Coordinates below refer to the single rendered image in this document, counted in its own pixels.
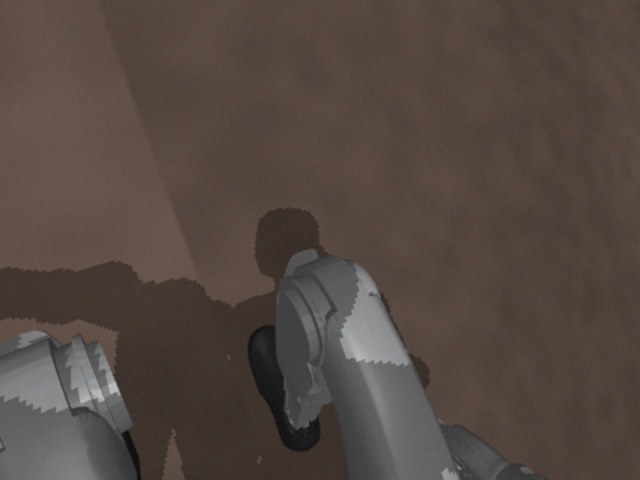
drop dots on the left robot foot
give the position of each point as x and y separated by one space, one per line
133 452

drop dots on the right robot arm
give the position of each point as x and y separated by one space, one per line
518 471

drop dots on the right robot hand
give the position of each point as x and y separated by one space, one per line
478 459

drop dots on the right robot foot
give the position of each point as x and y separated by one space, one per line
270 382

